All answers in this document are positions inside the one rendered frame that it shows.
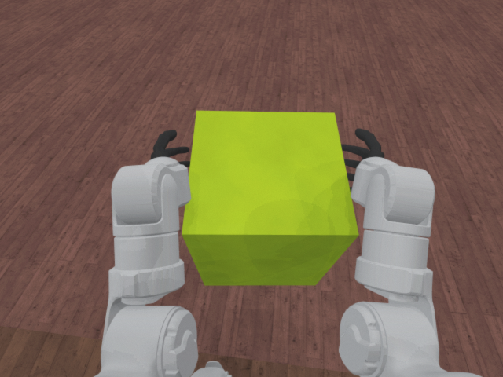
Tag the robot left hand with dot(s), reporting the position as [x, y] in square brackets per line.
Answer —
[160, 145]

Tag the robot left shin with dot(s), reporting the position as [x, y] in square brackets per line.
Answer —
[213, 364]

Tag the right robot forearm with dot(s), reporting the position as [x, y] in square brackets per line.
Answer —
[398, 204]

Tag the robot right hand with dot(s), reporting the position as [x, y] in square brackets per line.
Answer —
[374, 150]

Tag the carton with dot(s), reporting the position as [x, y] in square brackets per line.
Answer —
[270, 198]

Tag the robot right upper arm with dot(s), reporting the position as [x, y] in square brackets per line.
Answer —
[390, 340]

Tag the left robot forearm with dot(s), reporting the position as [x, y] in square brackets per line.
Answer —
[145, 221]

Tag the robot left upper arm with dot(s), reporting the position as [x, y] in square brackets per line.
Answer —
[150, 341]

